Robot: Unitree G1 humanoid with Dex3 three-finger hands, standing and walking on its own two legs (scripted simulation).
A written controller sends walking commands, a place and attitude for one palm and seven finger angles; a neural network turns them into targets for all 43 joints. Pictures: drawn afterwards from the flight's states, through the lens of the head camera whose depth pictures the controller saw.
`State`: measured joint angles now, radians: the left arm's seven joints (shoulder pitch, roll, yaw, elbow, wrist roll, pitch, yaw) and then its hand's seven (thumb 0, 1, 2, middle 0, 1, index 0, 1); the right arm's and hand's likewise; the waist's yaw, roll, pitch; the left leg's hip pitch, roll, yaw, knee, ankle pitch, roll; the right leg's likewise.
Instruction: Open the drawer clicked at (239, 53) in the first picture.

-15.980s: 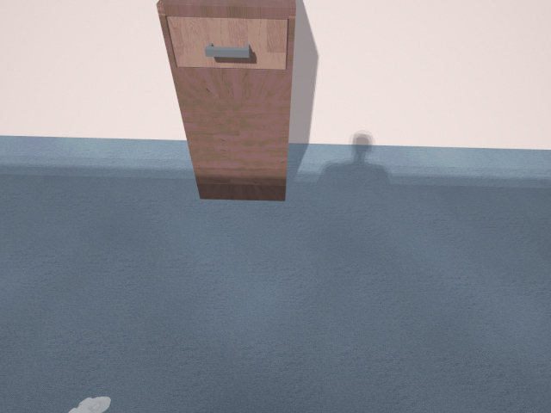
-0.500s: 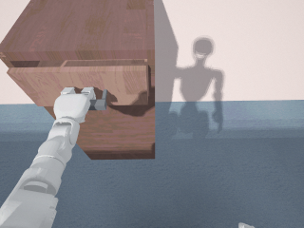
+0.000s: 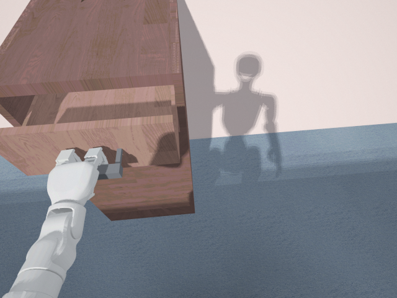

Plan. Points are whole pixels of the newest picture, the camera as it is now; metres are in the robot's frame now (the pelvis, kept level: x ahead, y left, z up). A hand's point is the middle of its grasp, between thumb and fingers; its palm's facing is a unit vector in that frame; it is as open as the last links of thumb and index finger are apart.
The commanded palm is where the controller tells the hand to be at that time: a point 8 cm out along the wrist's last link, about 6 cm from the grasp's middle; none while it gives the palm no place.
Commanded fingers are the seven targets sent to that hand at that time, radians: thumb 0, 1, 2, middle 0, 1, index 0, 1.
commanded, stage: pull the drawer open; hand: left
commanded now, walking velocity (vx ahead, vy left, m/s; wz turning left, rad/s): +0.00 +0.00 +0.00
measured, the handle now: (89, 164) +0.39 +0.25 +0.02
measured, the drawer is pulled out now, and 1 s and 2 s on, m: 0.10 0.25 0.30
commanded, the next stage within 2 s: open the thumb to release the handle in 1.42 s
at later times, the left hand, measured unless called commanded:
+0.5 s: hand (84, 203) +0.31 +0.24 +0.00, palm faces -0.05 -0.06 -1.00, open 5.6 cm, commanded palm +0.26 +0.24 +0.05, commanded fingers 0.00 0.90 0.90 -0.40 -1.35 -0.40 -1.35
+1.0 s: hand (73, 266) +0.19 +0.23 +0.00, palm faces -0.03 -0.10 -0.99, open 5.7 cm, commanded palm +0.14 +0.23 +0.05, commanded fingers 0.00 0.90 0.90 -0.40 -1.35 -0.40 -1.35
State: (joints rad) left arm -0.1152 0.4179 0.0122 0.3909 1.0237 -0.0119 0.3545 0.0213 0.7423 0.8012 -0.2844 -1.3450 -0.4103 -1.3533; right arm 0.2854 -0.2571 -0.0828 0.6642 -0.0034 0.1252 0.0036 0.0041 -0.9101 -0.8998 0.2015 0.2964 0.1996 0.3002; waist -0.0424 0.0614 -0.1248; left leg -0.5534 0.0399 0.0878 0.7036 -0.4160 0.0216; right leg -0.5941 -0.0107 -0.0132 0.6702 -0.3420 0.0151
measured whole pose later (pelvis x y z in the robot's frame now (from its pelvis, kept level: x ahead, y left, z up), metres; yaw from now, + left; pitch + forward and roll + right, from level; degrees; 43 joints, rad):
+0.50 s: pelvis -0.01 -0.01 +0.00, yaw +2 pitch +12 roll +0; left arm -0.15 0.39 -0.02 0.44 1.05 -0.03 0.31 0.02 0.71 0.79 -0.33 -1.35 -0.41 -1.35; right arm 0.18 -0.22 -0.04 0.63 -0.01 0.09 -0.03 0.00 -0.91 -0.90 0.20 0.30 0.20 0.30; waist 0.01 0.06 -0.11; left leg -0.52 0.03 0.06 0.71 -0.40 0.01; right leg -0.56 -0.02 -0.04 0.70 -0.35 0.00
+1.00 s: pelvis +0.00 -0.01 -0.01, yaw +1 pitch +11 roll +0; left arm 0.46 0.36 -0.03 -0.09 1.03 0.00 0.40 0.03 0.70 0.78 -0.31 -1.35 -0.41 -1.35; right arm 0.10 -0.22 -0.03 0.59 -0.04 0.06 0.01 0.01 -0.91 -0.90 0.20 0.30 0.20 0.30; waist 0.05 0.05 -0.11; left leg -0.49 0.04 0.07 0.76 -0.46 0.00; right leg -0.54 -0.02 -0.03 0.76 -0.41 0.00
